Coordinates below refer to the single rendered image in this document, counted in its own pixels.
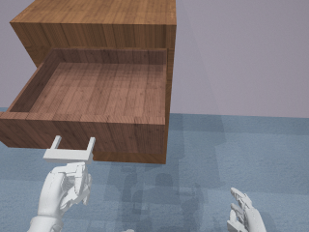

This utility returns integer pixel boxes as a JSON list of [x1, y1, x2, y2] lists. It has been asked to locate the cabinet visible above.
[[10, 0, 177, 164]]

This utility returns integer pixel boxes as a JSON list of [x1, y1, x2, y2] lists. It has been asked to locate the drawer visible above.
[[0, 47, 167, 155]]

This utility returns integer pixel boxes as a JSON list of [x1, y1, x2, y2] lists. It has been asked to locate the left robot forearm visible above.
[[27, 215, 64, 232]]

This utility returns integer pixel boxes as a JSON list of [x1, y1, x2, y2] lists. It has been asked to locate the handle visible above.
[[43, 135, 96, 164]]

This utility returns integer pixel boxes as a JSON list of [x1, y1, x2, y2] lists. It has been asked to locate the left robot hand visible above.
[[37, 161, 93, 219]]

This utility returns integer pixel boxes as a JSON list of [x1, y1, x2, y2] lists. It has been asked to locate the right robot hand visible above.
[[227, 188, 267, 232]]

